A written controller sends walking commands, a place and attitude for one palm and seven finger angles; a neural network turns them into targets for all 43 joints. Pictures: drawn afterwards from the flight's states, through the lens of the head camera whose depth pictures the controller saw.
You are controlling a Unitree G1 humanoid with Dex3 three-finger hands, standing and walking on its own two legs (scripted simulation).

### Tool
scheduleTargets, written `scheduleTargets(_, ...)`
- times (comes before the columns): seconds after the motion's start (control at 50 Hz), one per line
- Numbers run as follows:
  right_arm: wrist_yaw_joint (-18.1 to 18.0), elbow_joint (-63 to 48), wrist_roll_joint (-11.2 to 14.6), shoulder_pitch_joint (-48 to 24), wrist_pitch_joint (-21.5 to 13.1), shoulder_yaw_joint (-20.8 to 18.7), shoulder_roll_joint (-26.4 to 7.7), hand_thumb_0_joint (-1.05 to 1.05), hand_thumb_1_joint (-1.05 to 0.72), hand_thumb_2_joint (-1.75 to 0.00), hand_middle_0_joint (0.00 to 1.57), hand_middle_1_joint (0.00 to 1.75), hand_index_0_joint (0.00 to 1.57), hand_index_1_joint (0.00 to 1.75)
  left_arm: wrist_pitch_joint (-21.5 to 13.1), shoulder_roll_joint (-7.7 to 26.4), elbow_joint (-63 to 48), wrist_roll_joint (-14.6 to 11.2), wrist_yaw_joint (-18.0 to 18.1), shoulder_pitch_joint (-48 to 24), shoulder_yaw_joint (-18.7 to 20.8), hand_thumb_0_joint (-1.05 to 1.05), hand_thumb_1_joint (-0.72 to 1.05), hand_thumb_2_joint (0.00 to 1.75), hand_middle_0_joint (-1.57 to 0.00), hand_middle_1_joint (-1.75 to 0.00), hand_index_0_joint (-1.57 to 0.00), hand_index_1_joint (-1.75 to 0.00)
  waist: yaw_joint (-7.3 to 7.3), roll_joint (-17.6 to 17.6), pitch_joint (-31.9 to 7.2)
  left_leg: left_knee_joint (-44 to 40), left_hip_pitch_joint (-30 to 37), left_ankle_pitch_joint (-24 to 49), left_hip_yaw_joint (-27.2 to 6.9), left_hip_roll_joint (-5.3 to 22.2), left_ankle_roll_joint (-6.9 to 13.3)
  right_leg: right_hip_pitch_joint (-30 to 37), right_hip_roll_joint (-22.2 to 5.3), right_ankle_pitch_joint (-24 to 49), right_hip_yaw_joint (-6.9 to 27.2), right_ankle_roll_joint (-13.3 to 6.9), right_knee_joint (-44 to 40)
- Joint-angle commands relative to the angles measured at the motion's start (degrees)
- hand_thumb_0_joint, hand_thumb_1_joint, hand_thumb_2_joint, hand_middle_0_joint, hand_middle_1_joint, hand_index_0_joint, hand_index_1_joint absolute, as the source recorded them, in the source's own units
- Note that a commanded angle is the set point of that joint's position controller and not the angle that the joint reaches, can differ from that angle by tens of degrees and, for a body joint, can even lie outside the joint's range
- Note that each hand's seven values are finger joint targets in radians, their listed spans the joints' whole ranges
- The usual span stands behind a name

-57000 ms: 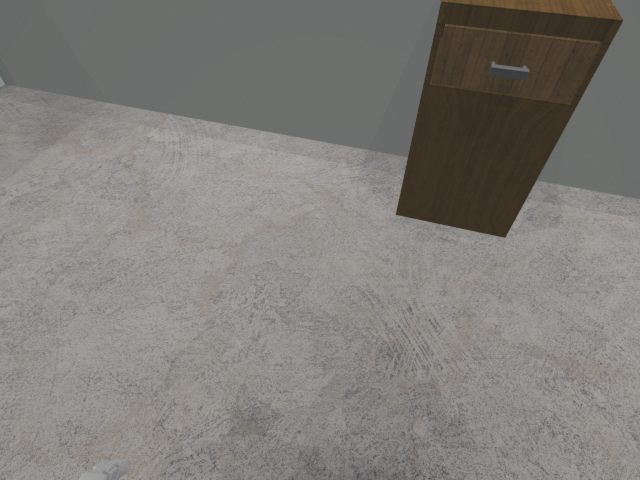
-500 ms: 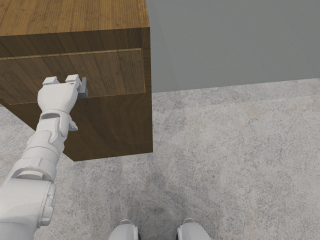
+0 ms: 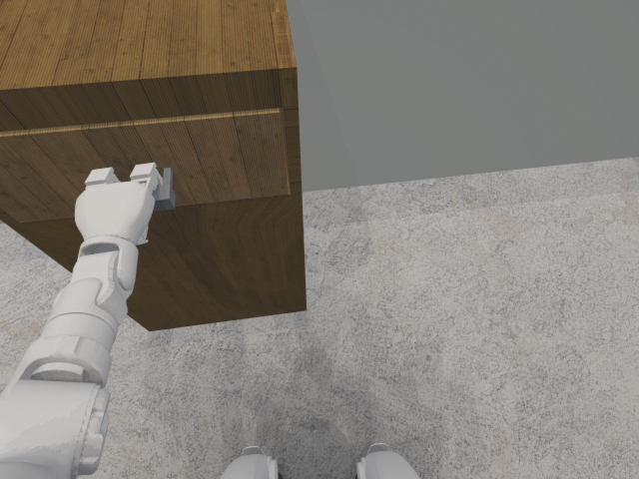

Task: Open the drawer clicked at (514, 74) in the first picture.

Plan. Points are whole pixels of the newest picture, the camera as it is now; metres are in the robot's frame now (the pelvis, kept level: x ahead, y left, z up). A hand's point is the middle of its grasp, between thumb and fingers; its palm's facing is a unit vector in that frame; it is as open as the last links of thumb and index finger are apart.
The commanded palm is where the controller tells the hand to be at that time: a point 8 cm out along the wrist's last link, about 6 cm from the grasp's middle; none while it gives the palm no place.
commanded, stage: pull the drawer open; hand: left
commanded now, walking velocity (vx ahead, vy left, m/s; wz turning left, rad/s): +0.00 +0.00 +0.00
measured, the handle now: (134, 189) +0.51 +0.25 +0.00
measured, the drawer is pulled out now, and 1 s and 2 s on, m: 0.00 0.10 0.23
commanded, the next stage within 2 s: none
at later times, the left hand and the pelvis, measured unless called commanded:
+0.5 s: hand (133, 265) +0.40 +0.23 -0.01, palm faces -0.04 -0.06 -1.00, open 6.3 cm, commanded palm +0.36 +0.24 +0.04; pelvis +0.01 +0.00 +0.01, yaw +0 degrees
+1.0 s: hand (130, 299) +0.35 +0.23 -0.01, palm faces -0.05 -0.06 -1.00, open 6.3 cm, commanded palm +0.31 +0.24 +0.04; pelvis +0.01 -0.01 +0.02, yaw +1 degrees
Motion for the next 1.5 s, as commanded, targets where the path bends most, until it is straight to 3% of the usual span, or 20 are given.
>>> scheduleTargets(0.0,-0.44,-3.08,-0.17,6.64,-0.51,-3.33,-9.25,0.00,-0.90,-0.90,0.20,0.30,0.20,0.30,-0.33,15.77,-10.85,-0.80,2.89,-14.63,5.23,0.00,0.90,0.90,-0.40,-1.35,-0.40,-1.35,2.45,1.29,-26.94,-3.24,20.69,30.69,-1.00,-3.05,1.01,13.16,2.21,29.26,-2.30,-2.71,-3.98)
scheduleTargets(0.04,-0.48,-3.17,-0.05,6.33,-0.48,-3.30,-9.29,0.00,-0.90,-0.90,0.20,0.30,0.20,0.30,-0.03,15.22,-10.21,-0.85,3.06,-13.71,5.09,0.00,0.90,0.90,-0.40,-1.35,-0.40,-1.35,2.49,-0.42,-24.42,-3.67,19.17,29.02,-0.81,-3.06,1.09,13.14,2.23,28.48,-2.36,-2.64,-4.43)
scheduleTargets(0.1,-0.16,-3.83,-0.07,5.87,-0.37,-3.48,-9.02,0.00,-0.90,-0.90,0.20,0.30,0.20,0.30,-0.07,14.09,-13.84,-0.93,3.57,-10.47,4.99,0.00,0.90,0.90,-0.40,-1.35,-0.40,-1.35,3.56,2.89,-27.81,-3.97,23.37,33.46,-1.16,-2.84,0.79,13.82,2.29,29.92,-2.50,-2.90,-4.19)
scheduleTargets(0.16,-0.02,-4.43,0.18,4.94,-0.34,-3.69,-8.88,0.00,-0.90,-0.90,0.20,0.30,0.20,0.30,0.63,12.28,-15.61,-1.49,3.91,-6.40,4.60,0.00,0.90,0.90,-0.40,-1.35,-0.40,-1.35,3.52,-0.05,-25.84,-4.48,22.84,33.15,-0.88,-2.70,0.95,15.17,2.31,30.75,-2.55,-2.76,-5.15)
scheduleTargets(0.22,0.03,-4.91,0.42,4.05,-0.34,-3.63,-8.69,0.00,-0.90,-0.90,0.20,0.30,0.20,0.30,1.33,10.04,-18.28,-1.66,4.33,-4.83,3.05,0.00,0.90,0.90,-0.40,-1.35,-0.40,-1.35,3.23,1.08,-24.20,-5.27,24.35,33.41,-1.17,-2.45,0.77,14.30,2.36,29.39,-2.96,-2.85,-5.71)
scheduleTargets(0.28,-0.04,-5.33,0.32,2.97,-0.34,-3.61,-8.80,0.00,-0.90,-0.90,0.20,0.30,0.20,0.30,2.12,10.86,-20.97,-1.83,4.81,-1.66,4.37,0.00,0.90,0.90,-0.40,-1.35,-0.40,-1.35,3.99,0.44,-25.14,-5.69,25.05,34.39,-1.20,-2.52,0.78,16.19,2.26,30.36,-2.81,-2.93,-5.94)
scheduleTargets(0.36,-0.20,-5.76,0.60,1.77,-0.34,-3.50,-8.41,0.00,-0.90,-0.90,0.20,0.30,0.20,0.30,3.48,8.37,-21.24,-1.87,4.99,2.55,2.91,0.00,0.90,0.90,-0.40,-1.35,-0.40,-1.35,3.78,-1.20,-21.82,-6.61,24.37,32.10,-0.68,-2.82,0.78,17.04,2.20,30.36,-3.01,-2.81,-7.01)
scheduleTargets(0.4,-0.39,-6.09,0.57,1.17,-0.47,-3.42,-8.30,0.00,-0.90,-0.90,0.20,0.30,0.20,0.30,3.51,8.28,-24.01,-1.63,5.28,1.23,2.52,0.00,0.90,0.90,-0.40,-1.35,-0.40,-1.35,3.73,1.19,-22.68,-6.83,25.82,32.93,-0.85,-2.73,0.69,16.77,2.09,30.16,-2.94,-2.91,-6.88)
scheduleTargets(0.44,-0.60,-5.92,0.71,0.55,-0.51,-3.21,-8.31,0.00,-0.90,-0.90,0.20,0.30,0.20,0.30,4.17,8.14,-22.32,-1.57,5.27,2.31,2.59,0.00,0.90,0.90,-0.40,-1.35,-0.40,-1.35,3.73,-0.48,-19.83,-7.25,24.19,29.91,-0.66,-2.93,0.67,16.44,2.13,28.59,-3.17,-2.94,-7.28)
scheduleTargets(0.56,-0.90,-7.09,0.85,-1.13,-0.75,-3.04,-7.62,0.00,-0.90,-0.90,0.20,0.30,0.20,0.30,4.64,5.60,-24.46,-1.03,5.39,4.58,0.65,0.00,0.90,0.90,-0.40,-1.35,-0.40,-1.35,4.04,0.37,-19.82,-7.53,25.72,30.38,-0.84,-3.14,0.56,16.43,2.12,28.11,-3.29,-3.17,-7.51)
scheduleTargets(0.68,-1.42,-7.88,0.87,-2.66,-0.99,-2.73,-7.64,0.00,-0.90,-0.90,0.20,0.30,0.20,0.30,4.66,6.99,-25.92,-1.09,5.08,6.63,2.06,0.00,0.90,0.90,-0.40,-1.35,-0.40,-1.35,5.01,-1.00,-19.72,-8.02,24.16,27.50,-0.43,-3.58,0.72,18.74,1.86,28.21,-2.86,-3.30,-7.70)
scheduleTargets(0.74,-1.71,-8.25,1.05,-3.02,-1.20,-2.72,-7.30,0.00,-0.90,-0.90,0.20,0.30,0.20,0.30,4.72,5.19,-25.90,-1.10,4.89,8.40,0.73,0.00,0.90,0.90,-0.40,-1.35,-0.40,-1.35,4.70,-1.69,-18.69,-8.01,23.67,25.89,-0.07,-3.76,0.82,18.60,1.80,28.12,-2.72,-3.10,-8.10)
scheduleTargets(0.84,-2.00,-8.85,1.16,-4.13,-1.52,-2.58,-7.25,0.00,-0.90,-0.90,0.20,0.30,0.20,0.30,4.44,7.37,-28.81,-1.60,4.74,13.75,3.39,0.00,0.90,0.90,-0.40,-1.35,-0.40,-1.35,5.96,-2.65,-18.71,-8.06,22.70,25.90,0.26,-3.88,0.81,21.03,1.60,30.68,-2.24,-3.05,-7.86)
scheduleTargets(0.96,-1.95,-9.63,1.26,-5.61,-2.30,-2.62,-6.97,0.00,-0.90,-0.90,0.20,0.30,0.20,0.30,4.73,5.52,-32.94,-1.81,5.35,19.38,2.72,0.00,0.90,0.90,-0.40,-1.35,-0.40,-1.35,6.01,-2.11,-17.50,-8.51,23.60,25.48,0.32,-3.82,0.68,20.81,1.64,30.17,-2.35,-3.08,-8.21)
scheduleTargets(1.0,-1.82,-9.97,1.14,-5.86,-2.55,-2.62,-7.02,0.00,-0.90,-0.90,0.20,0.30,0.20,0.30,4.88,6.46,-34.89,-2.05,5.76,22.63,4.12,0.00,0.90,0.90,-0.40,-1.35,-0.40,-1.35,6.94,-1.54,-18.60,-8.56,23.94,26.42,0.37,-3.87,0.63,21.92,1.56,30.99,-2.30,-3.15,-7.82)
scheduleTargets(1.22,-1.65,-10.92,1.00,-8.06,-3.70,-2.31,-6.55,0.00,-0.90,-0.90,0.20,0.30,0.20,0.30,6.64,2.88,-39.99,-1.60,7.08,26.54,1.18,0.00,0.90,0.90,-0.40,-1.35,-0.40,-1.35,6.15,-1.90,-15.12,-9.00,24.72,23.03,-0.04,-3.86,0.48,19.57,1.61,26.31,-3.08,-3.19,-8.22)
scheduleTargets(1.28,-1.64,-11.59,0.92,-9.14,-3.84,-2.11,-6.51,0.00,-0.90,-0.90,0.20,0.30,0.20,0.30,6.87,3.24,-42.04,-1.56,7.12,28.92,1.80,0.00,0.90,0.90,-0.40,-1.35,-0.40,-1.35,7.05,-1.00,-15.75,-9.15,25.31,24.20,-0.20,-3.91,0.40,20.28,1.58,26.80,-2.99,-3.50,-7.98)
scheduleTargets(1.34,-1.77,-11.65,0.95,-9.43,-3.92,-1.90,-6.26,0.00,-0.90,-0.90,0.20,0.30,0.20,0.30,7.17,2.60,-41.53,-1.48,6.89,29.79,1.19,0.00,0.90,0.90,-0.40,-1.35,-0.40,-1.35,6.78,-2.66,-14.09,-9.14,24.70,22.46,-0.14,-4.00,0.48,19.89,1.60,26.04,-3.06,-3.31,-8.22)
scheduleTargets(1.44,-1.77,-12.52,0.86,-10.37,-4.29,-1.71,-5.89,0.00,-0.90,-0.90,0.20,0.30,0.20,0.30,7.01,0.97,-44.03,-1.33,6.69,32.11,-0.32,0.00,0.90,0.90,-0.40,-1.35,-0.40,-1.35,6.98,-1.51,-14.08,-9.19,25.46,22.31,-0.20,-4.11,0.47,19.76,1.41,25.81,-3.00,-3.32,-8.34)
scheduleTargets(1.48,-1.69,-13.02,0.65,-11.03,-4.31,-1.66,-5.83,0.00,-0.90,-0.90,0.20,0.30,0.20,0.30,6.84,2.12,-45.70,-1.29,6.72,34.87,1.19,0.00,0.90,0.90,-0.40,-1.35,-0.40,-1.35,8.02,-1.11,-15.53,-9.03,26.16,24.71,-0.12,-4.04,0.39,21.20,1.31,28.23,-2.67,-3.53,-8.00)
